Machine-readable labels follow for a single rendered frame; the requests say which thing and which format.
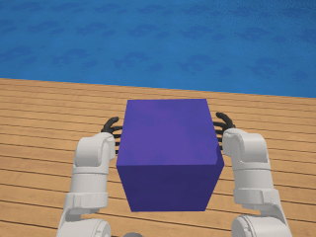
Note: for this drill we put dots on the robot right upper arm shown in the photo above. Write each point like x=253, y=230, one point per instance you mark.
x=258, y=225

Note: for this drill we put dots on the robot left hand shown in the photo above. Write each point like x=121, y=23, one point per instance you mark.
x=107, y=128

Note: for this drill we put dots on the robot right hand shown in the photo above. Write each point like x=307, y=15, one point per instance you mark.
x=228, y=124

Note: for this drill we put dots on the left robot forearm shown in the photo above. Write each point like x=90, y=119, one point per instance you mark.
x=88, y=187

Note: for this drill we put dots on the right robot forearm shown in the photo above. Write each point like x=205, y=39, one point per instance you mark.
x=254, y=186

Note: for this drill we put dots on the robot left upper arm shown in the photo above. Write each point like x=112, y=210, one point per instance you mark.
x=85, y=227

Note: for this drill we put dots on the carton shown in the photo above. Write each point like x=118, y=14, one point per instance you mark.
x=169, y=158

